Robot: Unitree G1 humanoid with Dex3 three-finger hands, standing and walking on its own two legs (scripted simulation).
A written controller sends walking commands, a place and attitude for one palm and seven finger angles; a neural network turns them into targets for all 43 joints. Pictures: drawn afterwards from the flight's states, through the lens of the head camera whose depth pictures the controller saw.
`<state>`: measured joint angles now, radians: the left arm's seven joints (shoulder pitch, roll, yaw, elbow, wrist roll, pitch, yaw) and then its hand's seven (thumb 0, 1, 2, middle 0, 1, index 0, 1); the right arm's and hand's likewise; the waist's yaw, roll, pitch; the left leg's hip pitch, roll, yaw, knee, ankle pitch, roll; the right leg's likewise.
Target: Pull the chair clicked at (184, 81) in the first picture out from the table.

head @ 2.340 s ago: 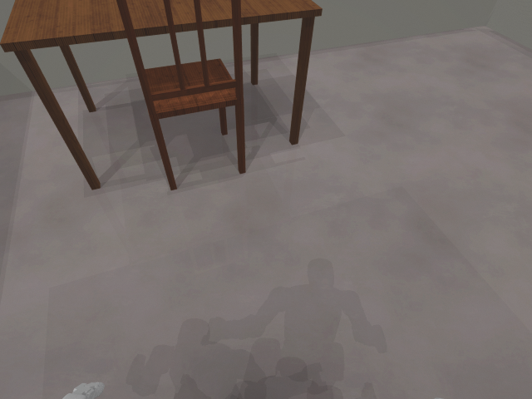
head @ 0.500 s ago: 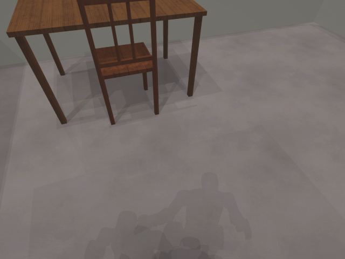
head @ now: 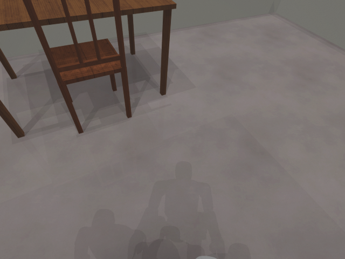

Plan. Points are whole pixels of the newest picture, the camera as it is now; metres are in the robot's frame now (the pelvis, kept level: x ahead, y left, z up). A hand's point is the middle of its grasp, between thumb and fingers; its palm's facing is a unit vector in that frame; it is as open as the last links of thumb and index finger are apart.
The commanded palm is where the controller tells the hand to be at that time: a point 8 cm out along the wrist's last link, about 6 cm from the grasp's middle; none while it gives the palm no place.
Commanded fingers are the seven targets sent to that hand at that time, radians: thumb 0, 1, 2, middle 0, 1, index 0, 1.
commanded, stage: walk to a spot facing it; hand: left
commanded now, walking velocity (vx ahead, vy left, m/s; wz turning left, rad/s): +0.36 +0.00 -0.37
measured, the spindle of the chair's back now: (72, 32) +1.08 +0.53 -0.05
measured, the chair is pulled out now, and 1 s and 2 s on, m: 0.00 0.00 0.00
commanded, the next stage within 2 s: turn to face it in 1.04 s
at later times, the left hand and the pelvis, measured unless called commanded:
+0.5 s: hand (124, 207) +0.29 +0.15 -0.17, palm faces -0.14 -0.98 -0.16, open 7.4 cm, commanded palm none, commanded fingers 0.00 0.90 0.90 -0.20 -0.30 -0.20 -0.30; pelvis +0.22 -0.02 +0.01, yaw -9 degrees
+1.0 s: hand (140, 130) +0.58 +0.13 -0.16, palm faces -0.32 -0.93 -0.16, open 7.4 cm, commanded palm none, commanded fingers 0.00 0.90 0.90 -0.20 -0.30 -0.20 -0.30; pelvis +0.46 -0.02 +0.01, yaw -20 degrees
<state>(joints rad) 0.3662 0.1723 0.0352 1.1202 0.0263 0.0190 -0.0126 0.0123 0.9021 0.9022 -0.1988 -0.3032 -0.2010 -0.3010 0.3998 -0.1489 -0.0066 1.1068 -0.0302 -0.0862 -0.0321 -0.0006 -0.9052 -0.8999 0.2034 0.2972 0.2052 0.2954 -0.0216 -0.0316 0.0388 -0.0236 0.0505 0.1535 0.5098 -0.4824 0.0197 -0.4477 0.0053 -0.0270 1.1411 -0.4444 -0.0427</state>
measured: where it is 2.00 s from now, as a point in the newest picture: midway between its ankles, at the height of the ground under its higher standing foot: (193, 183)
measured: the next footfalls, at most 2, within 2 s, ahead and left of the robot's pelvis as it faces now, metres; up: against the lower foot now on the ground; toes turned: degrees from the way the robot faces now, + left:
right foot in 0.24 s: +0.26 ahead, -0.11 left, +0.00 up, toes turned -14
left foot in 0.64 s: +0.44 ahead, +0.10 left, +0.00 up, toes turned +0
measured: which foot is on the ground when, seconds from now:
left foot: down 0.00-0.24, up 0.26-0.62, down 0.64-1.00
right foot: up 0.00-0.22, down 0.24-0.66, up 0.68-1.00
